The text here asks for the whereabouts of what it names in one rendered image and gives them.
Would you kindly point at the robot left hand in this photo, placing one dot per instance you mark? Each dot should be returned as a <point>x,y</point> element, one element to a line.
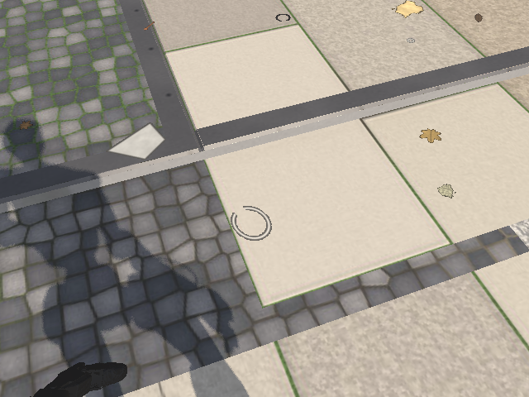
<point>79,379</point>

